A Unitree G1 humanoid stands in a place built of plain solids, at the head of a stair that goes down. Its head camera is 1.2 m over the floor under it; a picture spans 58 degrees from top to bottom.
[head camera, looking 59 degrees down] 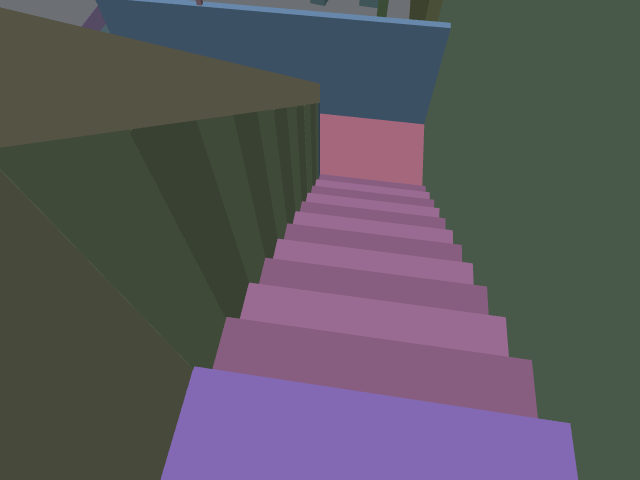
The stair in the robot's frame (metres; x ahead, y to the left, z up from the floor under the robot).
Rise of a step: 0.18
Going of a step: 0.22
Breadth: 1.00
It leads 8 degrees to the right of straight ahead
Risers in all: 12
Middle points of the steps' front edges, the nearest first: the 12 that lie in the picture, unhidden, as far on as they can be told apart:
0.24 -0.15 0.00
0.46 -0.18 -0.18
0.67 -0.21 -0.36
0.89 -0.24 -0.55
1.10 -0.28 -0.73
1.31 -0.31 -0.91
1.53 -0.34 -1.10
1.74 -0.37 -1.28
1.95 -0.40 -1.46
2.17 -0.43 -1.65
2.38 -0.46 -1.83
2.60 -0.50 -2.01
